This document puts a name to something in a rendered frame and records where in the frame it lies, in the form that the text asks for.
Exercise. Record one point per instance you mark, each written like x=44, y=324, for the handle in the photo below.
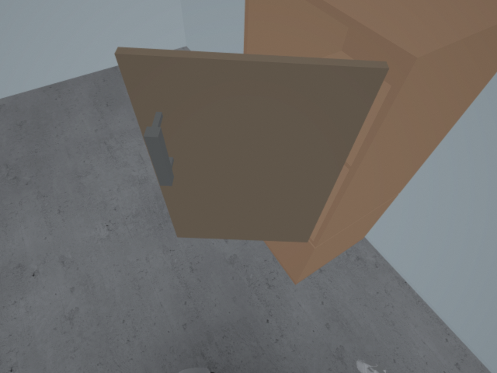
x=155, y=142

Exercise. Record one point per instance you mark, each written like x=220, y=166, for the cupboard door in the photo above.
x=258, y=141

